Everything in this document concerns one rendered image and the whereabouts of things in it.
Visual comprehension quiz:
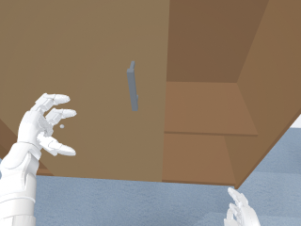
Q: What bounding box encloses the handle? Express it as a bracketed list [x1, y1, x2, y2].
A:
[126, 61, 138, 111]

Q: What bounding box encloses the left robot hand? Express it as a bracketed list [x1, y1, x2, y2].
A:
[17, 93, 77, 156]

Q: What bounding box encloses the wardrobe door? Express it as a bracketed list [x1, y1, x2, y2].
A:
[0, 119, 47, 170]
[0, 0, 170, 183]

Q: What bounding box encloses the left robot forearm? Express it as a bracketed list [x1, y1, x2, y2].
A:
[0, 142, 42, 226]

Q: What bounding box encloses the right robot hand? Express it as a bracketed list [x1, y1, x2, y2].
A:
[224, 187, 261, 226]

